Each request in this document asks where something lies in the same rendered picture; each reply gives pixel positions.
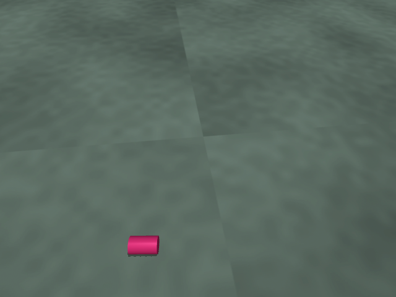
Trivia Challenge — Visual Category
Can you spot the can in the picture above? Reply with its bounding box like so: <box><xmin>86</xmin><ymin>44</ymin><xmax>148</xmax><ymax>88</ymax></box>
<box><xmin>127</xmin><ymin>236</ymin><xmax>159</xmax><ymax>254</ymax></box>

